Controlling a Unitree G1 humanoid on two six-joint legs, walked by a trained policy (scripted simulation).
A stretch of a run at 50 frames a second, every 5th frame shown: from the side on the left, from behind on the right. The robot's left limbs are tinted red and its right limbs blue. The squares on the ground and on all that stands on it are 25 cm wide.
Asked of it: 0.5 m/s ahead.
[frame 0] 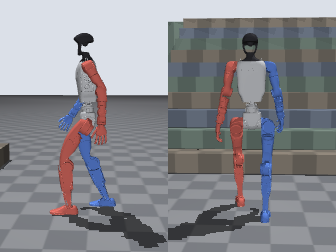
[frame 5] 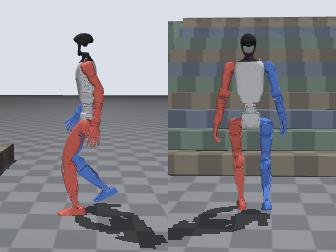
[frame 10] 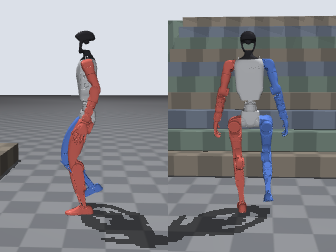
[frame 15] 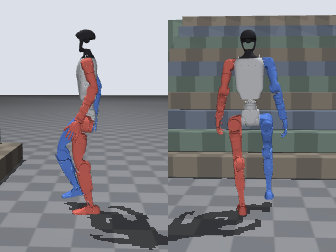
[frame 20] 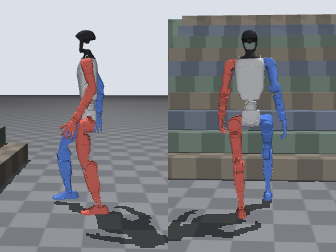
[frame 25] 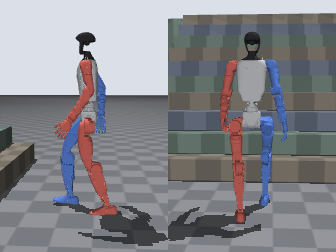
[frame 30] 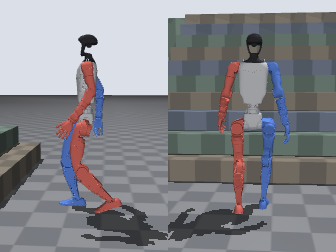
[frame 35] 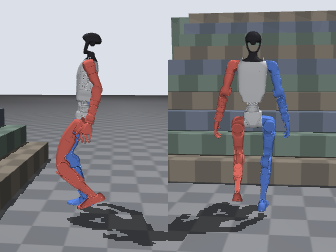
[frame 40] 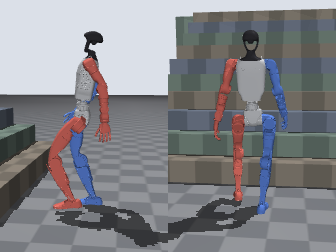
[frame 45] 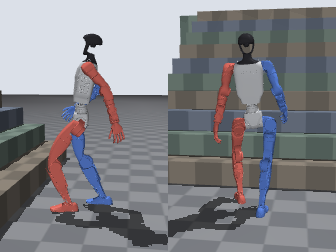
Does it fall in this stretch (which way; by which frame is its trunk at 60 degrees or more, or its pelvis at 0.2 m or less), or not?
no
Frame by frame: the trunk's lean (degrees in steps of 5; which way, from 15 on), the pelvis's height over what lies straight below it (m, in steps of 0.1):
0: 5, 0.8
5: 5, 0.8
10: 5, 0.8
15: 5, 0.8
20: 5, 0.8
25: 5, 0.8
30: 0, 0.8
35: 10, 0.8
40: 10, 0.8
45: 10, 0.7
